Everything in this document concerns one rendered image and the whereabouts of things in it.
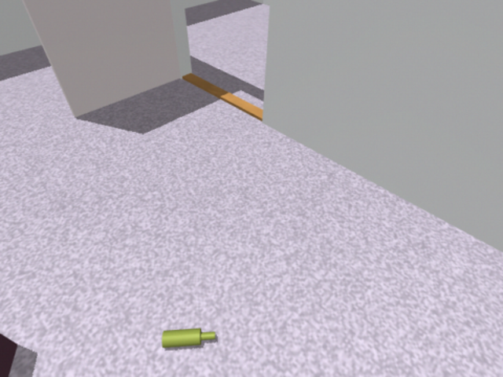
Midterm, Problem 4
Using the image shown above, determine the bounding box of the bottle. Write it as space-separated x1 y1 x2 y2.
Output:
162 328 215 348

